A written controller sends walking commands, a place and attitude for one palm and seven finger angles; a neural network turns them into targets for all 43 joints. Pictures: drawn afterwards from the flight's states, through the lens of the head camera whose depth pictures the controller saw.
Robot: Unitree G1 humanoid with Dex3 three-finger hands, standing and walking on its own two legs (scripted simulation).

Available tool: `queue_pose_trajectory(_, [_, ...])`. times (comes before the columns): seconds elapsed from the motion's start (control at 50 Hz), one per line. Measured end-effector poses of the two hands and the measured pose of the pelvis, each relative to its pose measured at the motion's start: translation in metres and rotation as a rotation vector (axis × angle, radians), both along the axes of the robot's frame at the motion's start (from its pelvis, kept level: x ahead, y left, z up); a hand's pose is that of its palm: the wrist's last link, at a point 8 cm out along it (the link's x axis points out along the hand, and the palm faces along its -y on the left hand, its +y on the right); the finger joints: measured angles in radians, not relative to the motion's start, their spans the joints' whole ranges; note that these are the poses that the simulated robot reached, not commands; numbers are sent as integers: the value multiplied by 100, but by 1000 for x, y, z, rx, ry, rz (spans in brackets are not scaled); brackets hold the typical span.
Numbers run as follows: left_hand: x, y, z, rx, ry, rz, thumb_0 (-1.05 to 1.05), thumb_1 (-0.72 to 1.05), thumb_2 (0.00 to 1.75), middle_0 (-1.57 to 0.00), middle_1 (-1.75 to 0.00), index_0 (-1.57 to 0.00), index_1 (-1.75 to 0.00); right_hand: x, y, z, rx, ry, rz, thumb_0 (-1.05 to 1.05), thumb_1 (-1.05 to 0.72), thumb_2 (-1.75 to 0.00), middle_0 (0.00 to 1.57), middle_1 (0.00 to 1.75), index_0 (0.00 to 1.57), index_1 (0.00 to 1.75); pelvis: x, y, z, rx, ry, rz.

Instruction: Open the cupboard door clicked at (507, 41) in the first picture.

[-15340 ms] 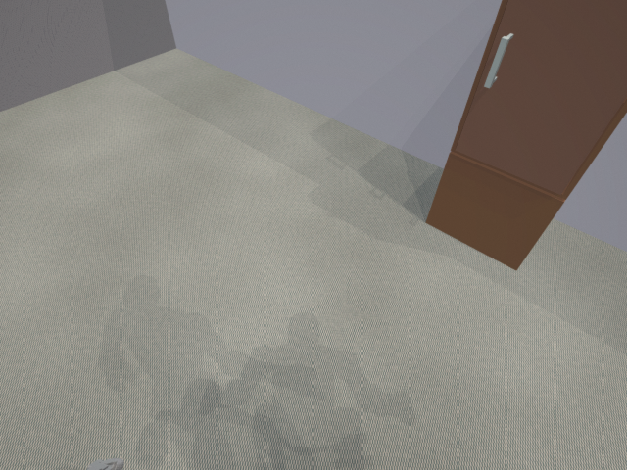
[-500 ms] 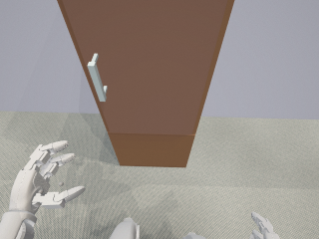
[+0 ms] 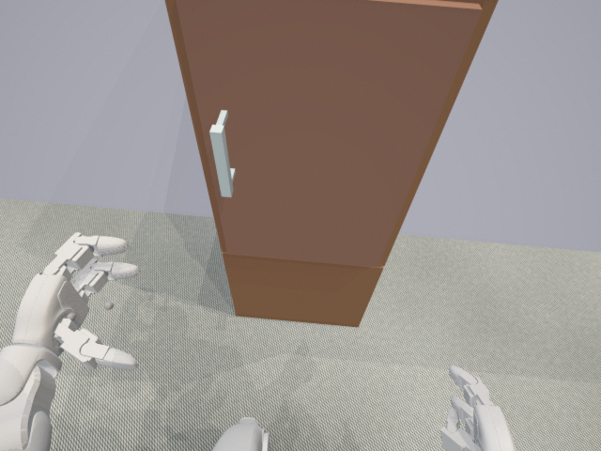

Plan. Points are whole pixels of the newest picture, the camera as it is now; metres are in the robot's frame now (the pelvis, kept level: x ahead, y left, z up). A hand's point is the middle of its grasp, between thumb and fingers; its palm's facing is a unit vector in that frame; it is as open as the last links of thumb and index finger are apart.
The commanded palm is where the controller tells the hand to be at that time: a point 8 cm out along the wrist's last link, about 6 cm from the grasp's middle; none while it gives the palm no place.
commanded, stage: raise the hand with hooked fingers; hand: left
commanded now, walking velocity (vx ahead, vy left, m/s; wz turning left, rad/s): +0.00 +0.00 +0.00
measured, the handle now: (225, 155) +0.55 +0.17 +0.05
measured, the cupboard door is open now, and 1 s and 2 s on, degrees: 0 0 0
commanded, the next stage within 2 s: move the hooked fingers beside the handle in 0.70 s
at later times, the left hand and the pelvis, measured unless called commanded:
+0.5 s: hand (113, 283) +0.29 +0.26 +0.07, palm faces +0.00 -1.00 -0.03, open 14.0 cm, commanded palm +0.27 +0.31 +0.08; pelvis +0.00 -0.01 +0.01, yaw -1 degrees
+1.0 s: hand (125, 270) +0.31 +0.25 +0.07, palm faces +0.01 -1.00 -0.01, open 14.0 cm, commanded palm +0.30 +0.30 +0.07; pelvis +0.00 -0.02 +0.00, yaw +0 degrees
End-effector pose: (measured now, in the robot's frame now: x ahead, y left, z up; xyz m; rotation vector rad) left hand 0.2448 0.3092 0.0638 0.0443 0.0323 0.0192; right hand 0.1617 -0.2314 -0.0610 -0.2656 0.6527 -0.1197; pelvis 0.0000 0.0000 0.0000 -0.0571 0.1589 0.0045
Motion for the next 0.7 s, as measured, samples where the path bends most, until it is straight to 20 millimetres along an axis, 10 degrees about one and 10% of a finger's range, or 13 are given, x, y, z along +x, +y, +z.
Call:
queue_pose_trajectory(0.38, [27,7,14,-13,9,-35,-1,-50,30,-30,-120,-30,-120,-37,-33,-2,-41,90,-82,1,-90,-90,20,30,20,30,1,-7,7,9,-5,-12])
queue_pose_trajectory(0.7, [23,-6,12,-9,-6,-19,-1,-50,30,-30,-120,-30,-120,-27,-37,-7,-15,75,-67,1,-90,-90,20,30,20,30,2,-17,4,16,-4,-11])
